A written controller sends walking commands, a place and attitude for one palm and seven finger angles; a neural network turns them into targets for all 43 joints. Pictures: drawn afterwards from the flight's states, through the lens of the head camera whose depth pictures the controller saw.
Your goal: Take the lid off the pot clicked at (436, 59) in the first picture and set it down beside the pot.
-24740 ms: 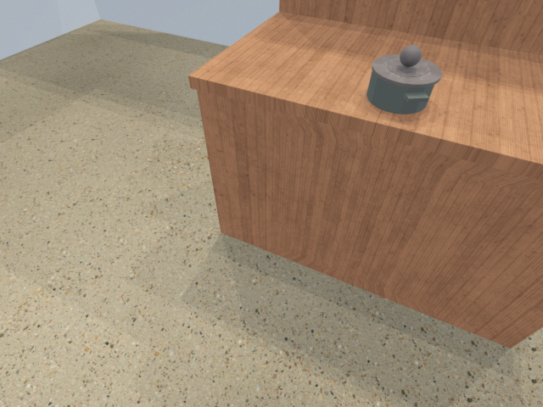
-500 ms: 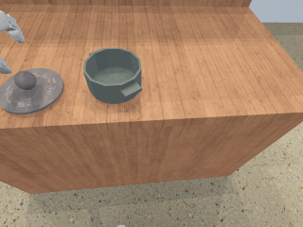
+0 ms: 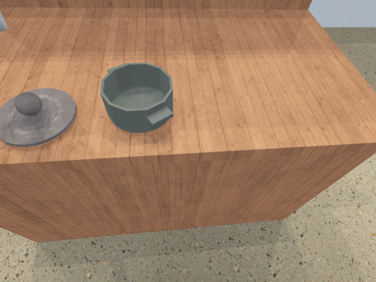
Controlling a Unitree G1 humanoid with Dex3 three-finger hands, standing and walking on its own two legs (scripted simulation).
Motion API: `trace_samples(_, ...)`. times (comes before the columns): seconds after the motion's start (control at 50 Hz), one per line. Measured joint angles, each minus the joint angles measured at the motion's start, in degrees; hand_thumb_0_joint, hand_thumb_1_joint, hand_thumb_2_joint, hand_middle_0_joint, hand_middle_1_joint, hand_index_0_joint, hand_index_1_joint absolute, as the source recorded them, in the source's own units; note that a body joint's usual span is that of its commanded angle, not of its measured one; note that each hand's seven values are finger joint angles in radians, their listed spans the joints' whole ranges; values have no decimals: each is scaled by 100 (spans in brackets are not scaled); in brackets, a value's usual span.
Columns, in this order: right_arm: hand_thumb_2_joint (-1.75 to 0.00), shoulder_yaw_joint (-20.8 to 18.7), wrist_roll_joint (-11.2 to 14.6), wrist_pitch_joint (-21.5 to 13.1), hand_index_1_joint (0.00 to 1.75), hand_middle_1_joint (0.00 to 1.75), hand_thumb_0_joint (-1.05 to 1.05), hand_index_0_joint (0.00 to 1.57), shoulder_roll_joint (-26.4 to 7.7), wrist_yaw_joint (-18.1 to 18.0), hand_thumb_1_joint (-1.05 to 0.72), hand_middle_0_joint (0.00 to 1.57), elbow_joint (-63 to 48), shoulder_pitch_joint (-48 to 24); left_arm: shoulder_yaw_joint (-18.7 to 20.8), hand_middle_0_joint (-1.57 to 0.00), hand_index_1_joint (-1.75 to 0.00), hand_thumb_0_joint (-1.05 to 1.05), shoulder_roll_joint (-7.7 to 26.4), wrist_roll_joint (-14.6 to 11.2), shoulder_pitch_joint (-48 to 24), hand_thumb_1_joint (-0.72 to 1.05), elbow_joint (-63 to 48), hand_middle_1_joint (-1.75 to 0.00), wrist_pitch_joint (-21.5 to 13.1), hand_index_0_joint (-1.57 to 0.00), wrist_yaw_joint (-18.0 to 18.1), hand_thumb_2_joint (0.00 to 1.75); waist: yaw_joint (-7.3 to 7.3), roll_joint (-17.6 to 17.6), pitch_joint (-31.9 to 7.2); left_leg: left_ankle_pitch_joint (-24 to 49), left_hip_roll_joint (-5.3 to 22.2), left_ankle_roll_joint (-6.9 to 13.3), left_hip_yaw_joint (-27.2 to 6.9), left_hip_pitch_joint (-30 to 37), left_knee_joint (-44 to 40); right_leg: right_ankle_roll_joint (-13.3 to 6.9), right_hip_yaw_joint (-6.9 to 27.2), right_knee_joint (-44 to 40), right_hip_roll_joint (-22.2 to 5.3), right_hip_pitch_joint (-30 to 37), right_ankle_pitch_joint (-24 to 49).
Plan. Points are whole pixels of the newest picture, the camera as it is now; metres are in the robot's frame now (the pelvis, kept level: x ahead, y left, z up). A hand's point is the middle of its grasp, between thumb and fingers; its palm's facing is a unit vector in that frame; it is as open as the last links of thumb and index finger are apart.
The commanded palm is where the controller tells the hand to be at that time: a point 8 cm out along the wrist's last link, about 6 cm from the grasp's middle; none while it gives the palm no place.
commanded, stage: raise the empty hand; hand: left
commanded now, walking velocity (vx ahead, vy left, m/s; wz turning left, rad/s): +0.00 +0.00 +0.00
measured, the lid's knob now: (28, 104) +0.49 +0.33 +0.08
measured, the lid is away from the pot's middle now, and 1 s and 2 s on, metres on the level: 0.24 0.24 0.24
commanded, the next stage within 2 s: draw the hand back to the body in 0.08 s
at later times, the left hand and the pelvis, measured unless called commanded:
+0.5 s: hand out of the picture +0.47 +0.33 +0.23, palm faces -0.24 -0.08 -0.97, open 11.0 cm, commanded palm +0.43 +0.32 +0.30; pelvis +0.01 -0.01 +0.00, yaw +0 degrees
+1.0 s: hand out of the picture +0.41 +0.25 +0.28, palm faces +0.46 -0.86 -0.23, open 10.7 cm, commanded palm +0.35 +0.29 +0.28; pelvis +0.01 -0.04 +0.01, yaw -1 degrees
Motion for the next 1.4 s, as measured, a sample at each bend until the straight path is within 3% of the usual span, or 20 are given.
trace_samples(0.22,-90,34,5,47,30,30,1,20,2,22,-90,21,-19,-43,100,-45,-69,0,163,85,4,-10,213,-69,43,-45,-17,84,-40,-11,41,-12,28,-39,24,63,-72,10,30,-26,22,25,-21)
trace_samples(0.34,-90,-63,-16,113,30,30,1,20,12,64,-90,21,-112,5,370,-45,-69,0,199,50,417,-10,-397,-69,-17,-45,-29,84,-7,-11,6,-12,36,-66,12,79,-116,-28,19,-67,33,42,-25)
trace_samples(0.62,-90,-68,42,331,30,30,1,20,-17,176,-91,21,-545,-449,988,-45,-69,0,-51,-497,2202,-10,-2233,-69,76,-45,-51,84,234,139,51,8,6,-88,-38,389,-175,-35,-35,-61,10,345,-66)
trace_samples(0.68,-90,-39,66,334,30,30,1,20,-14,180,-91,21,-612,-588,946,-45,-69,0,-83,-619,2373,-10,-2372,-69,171,-45,-47,84,311,145,71,29,-6,-102,-74,467,-188,-45,-71,-50,4,426,-70)
trace_samples(0.7,-90,-70,55,265,30,30,1,20,-2,161,-91,21,-705,-560,1137,-45,-69,0,-194,-1359,2414,-10,-2379,-69,179,-46,145,84,395,148,136,36,-3,-109,-78,536,-201,-61,-76,-61,9,495,-65)
trace_samples(0.72,-90,-68,28,135,30,30,1,20,7,116,-91,21,-798,-505,1358,-45,-69,0,-360,-2228,2472,-10,-2393,-69,81,-46,491,84,498,144,232,43,3,-119,-76,645,-230,-87,-72,-87,15,600,-55)
trace_samples(0.74,-90,-37,7,11,30,30,1,20,18,70,-91,20,-859,-458,1500,-45,-69,0,-547,-2915,2575,-10,-2489,-69,-23,-46,872,84,589,131,311,55,8,-131,-71,763,-279,-118,-67,-124,20,708,-44)
trace_samples(0.78,-90,68,-32,-189,30,30,1,20,62,-4,-91,20,-901,-413,1745,-45,-69,0,-954,-4035,2857,-10,-2808,-69,-207,-46,1557,84,708,79,394,86,18,-156,-59,971,-389,-150,-54,-211,29,897,-15)
trace_samples(0.82,-90,198,-79,-323,30,30,1,20,136,-43,-91,21,-849,-462,2037,-45,-69,0,-1295,-4792,3193,-10,-3148,-69,-372,-46,2092,84,727,-5,413,105,49,-185,-31,1151,-482,-137,-23,-295,52,1054,15)
trace_samples(0.86,-90,284,-132,-430,30,30,1,20,231,-70,-91,21,-777,-523,2317,-45,-69,0,-1532,-5261,3478,-10,-3371,-69,-461,-46,2519,84,688,-94,402,111,95,-224,-3,1312,-563,-145,11,-379,92,1198,42)
trace_samples(0.94,-90,291,-231,-687,30,30,1,20,312,-89,-90,21,-656,-552,2741,-44,-67,0,-1826,-5743,3953,-6,-3845,-67,-494,-44,3100,84,627,-159,415,116,183,-297,40,1610,-713,-209,63,-585,173,1492,106)
trace_samples(1.02,-90,196,-304,-896,30,30,1,20,218,-72,-90,21,-485,-536,2953,-42,-65,0,-2016,-5978,4386,0,-4282,-65,-564,-42,3390,85,645,-61,418,141,218,-331,78,1820,-861,-239,103,-744,203,1688,156)
trace_samples(1.12,-90,80,-341,-972,30,30,1,20,107,-51,-90,21,-264,-516,3219,-39,-61,0,-2027,-6152,4983,11,-4665,-61,-632,-40,3493,85,677,30,381,191,239,-364,122,2005,-1049,-271,144,-832,220,1809,166)
trace_samples(1.22,-90,-16,-338,-1065,30,30,1,20,18,-40,-90,21,-100,-479,3206,-36,-56,0,-2261,-6236,5450,23,-5290,-56,-637,-37,3534,86,811,69,398,216,251,-397,85,2118,-1131,-310,106,-874,238,1916,156)
trace_samples(1.4,-90,-52,-376,-1213,30,30,1,20,86,-62,-90,21,-70,-721,3310,-31,-47,0,-2484,-6338,6140,45,-6032,-47,-659,-31,3546,88,896,94,425,267,290,-433,59,2303,-1248,-367,82,-953,281,2089,181)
